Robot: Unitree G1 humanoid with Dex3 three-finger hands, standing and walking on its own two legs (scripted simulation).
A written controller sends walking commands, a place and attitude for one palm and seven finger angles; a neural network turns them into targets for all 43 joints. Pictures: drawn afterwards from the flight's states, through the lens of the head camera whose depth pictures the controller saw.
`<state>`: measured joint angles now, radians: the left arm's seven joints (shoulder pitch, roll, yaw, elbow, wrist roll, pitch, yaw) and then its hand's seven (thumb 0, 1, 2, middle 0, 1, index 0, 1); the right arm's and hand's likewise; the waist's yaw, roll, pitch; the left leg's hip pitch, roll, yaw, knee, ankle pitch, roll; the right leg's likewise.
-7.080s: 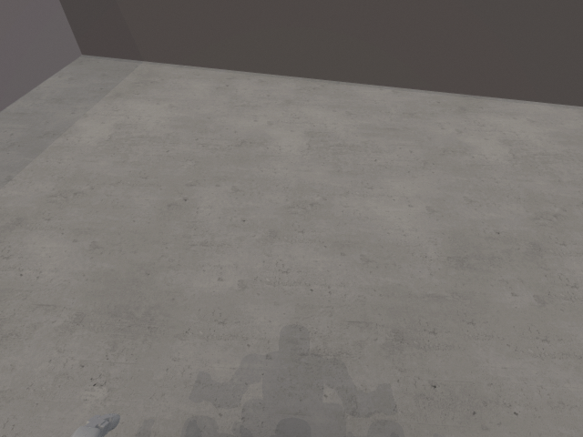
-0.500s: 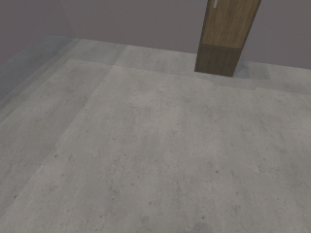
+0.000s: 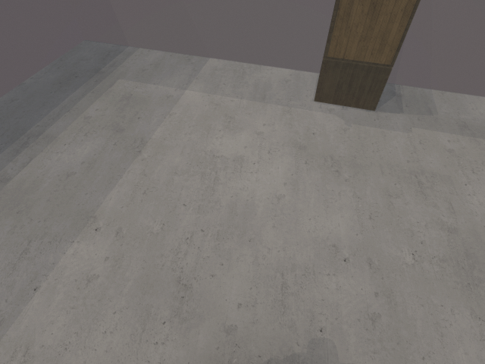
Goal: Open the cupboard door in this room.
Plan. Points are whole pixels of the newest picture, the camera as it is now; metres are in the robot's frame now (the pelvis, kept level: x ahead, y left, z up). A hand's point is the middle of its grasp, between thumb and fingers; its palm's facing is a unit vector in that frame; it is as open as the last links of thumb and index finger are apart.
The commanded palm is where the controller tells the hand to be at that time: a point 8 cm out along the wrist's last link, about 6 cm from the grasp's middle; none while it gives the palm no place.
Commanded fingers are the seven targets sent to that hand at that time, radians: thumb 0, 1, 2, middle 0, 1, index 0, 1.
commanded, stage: turn or walk to find it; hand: left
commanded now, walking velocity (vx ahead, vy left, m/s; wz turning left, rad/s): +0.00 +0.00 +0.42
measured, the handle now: out of the picture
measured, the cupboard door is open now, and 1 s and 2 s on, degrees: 0 0 0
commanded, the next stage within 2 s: stand and wait in 0.14 s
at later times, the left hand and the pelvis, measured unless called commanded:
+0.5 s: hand out of the picture +0.05 +0.18 -0.16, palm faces +0.14 -0.95 -0.27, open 7.4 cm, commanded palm none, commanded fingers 0.00 0.90 0.90 -0.20 -0.30 -0.20 -0.30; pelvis +0.00 -0.02 +0.00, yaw +7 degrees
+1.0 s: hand out of the picture -0.04 +0.15 -0.18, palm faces +0.13 -0.98 -0.16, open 7.4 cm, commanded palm none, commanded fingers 0.00 0.90 0.90 -0.20 -0.30 -0.20 -0.30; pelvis -0.01 -0.02 +0.00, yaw +4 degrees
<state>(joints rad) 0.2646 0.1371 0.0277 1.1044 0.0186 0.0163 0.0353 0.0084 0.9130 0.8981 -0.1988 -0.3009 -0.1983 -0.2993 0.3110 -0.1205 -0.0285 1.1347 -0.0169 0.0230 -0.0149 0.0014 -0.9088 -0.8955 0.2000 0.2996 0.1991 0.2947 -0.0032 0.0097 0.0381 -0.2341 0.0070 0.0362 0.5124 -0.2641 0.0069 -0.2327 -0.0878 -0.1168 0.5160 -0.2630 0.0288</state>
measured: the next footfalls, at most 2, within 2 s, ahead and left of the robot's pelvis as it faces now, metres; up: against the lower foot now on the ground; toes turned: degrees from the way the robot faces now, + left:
right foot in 0.46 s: +0.03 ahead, -0.13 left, +0.00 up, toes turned +4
left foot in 1.54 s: +0.01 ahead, +0.11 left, +0.00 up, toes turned +5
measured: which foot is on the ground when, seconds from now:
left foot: down 0.00-1.00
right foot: down 0.00-0.20, up 0.22-0.44, down 0.46-1.00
